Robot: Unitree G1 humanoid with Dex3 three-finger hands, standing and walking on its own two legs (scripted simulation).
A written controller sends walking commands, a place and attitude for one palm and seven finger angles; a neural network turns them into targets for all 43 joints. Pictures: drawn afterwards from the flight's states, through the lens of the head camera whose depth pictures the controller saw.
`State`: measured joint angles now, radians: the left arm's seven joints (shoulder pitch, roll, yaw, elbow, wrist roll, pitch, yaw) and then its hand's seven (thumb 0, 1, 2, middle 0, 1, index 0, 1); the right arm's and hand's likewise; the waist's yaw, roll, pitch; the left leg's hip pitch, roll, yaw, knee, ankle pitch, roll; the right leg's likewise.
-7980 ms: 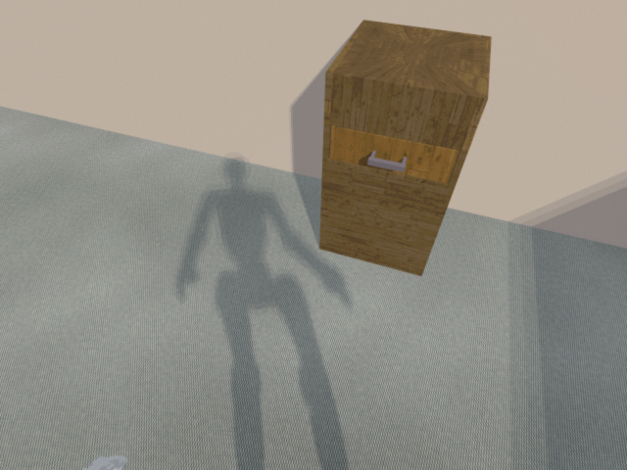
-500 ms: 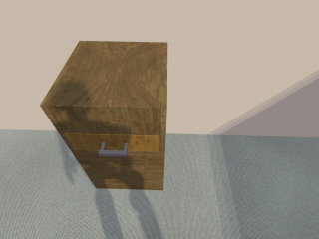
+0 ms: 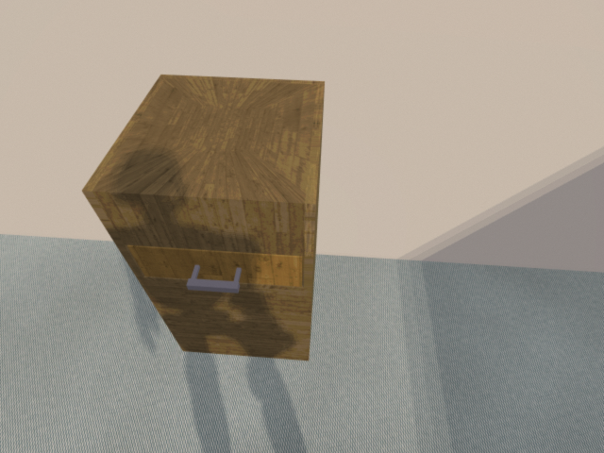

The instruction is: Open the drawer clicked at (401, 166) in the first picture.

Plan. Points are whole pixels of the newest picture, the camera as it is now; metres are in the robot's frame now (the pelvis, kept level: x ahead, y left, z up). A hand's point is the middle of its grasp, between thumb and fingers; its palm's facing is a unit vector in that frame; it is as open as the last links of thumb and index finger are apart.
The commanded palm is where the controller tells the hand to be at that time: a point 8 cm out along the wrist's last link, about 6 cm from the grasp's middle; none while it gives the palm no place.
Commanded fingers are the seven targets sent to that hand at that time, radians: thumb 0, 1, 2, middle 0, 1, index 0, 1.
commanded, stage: look again from close up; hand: left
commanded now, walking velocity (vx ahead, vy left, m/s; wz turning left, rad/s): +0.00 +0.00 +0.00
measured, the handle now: (215, 278) +0.50 +0.23 -0.23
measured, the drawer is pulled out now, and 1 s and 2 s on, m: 0.00 0.00 0.00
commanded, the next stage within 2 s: raise the hand with hooked fingers in 0.46 s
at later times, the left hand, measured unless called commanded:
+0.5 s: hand out of the picture +0.00 +0.21 -0.17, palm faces -0.01 -0.98 -0.21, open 7.4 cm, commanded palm none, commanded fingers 0.00 0.90 0.90 -0.20 -0.30 -0.20 -0.30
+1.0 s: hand (144, 449) +0.14 +0.22 -0.08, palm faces -0.06 -0.16 -0.98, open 8.7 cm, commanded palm +0.14 +0.25 -0.01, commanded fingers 0.00 0.36 0.67 -0.24 -0.64 -0.24 -0.64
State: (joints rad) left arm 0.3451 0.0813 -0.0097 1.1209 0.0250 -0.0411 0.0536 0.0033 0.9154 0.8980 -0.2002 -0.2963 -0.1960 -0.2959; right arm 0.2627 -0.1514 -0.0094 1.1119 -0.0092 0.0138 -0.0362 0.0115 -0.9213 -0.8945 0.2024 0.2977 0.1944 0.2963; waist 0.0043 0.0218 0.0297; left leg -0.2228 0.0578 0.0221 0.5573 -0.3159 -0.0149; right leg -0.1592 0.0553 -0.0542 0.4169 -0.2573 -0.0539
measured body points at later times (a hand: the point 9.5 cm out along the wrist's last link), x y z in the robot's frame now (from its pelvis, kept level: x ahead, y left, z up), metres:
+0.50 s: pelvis -0.01 +0.03 +0.00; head +0.00 +0.03 +0.45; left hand +0.00 +0.26 -0.16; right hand -0.03 -0.18 -0.16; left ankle -0.02 +0.13 -0.74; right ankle -0.02 -0.08 -0.74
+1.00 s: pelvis -0.03 +0.01 -0.05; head +0.00 +0.01 +0.40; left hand +0.14 +0.23 -0.02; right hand +0.23 -0.22 -0.09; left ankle -0.02 +0.13 -0.74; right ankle -0.02 -0.08 -0.74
